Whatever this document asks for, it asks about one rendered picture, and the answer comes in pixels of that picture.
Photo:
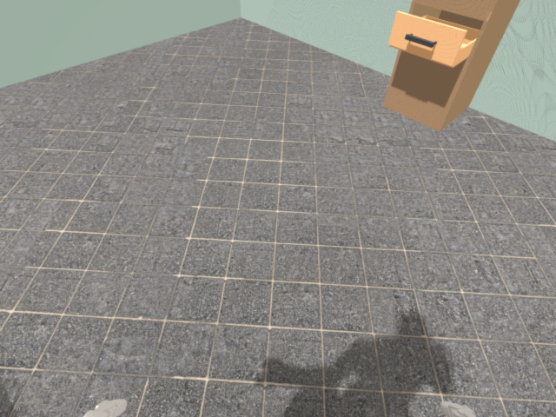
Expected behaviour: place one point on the cabinet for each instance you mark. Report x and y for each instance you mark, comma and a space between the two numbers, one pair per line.
435, 94

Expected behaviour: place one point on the left robot hand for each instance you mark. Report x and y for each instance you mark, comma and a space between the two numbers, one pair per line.
107, 408

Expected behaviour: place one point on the drawer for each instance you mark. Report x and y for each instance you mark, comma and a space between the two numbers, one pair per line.
454, 41

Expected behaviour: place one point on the handle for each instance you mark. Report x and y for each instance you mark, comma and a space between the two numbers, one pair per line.
419, 40

